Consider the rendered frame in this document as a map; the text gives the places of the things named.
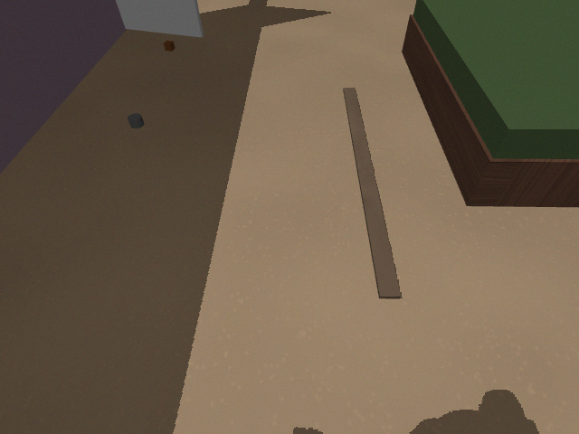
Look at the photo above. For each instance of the bed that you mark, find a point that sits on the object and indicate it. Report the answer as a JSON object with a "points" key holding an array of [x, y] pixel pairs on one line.
{"points": [[500, 82]]}

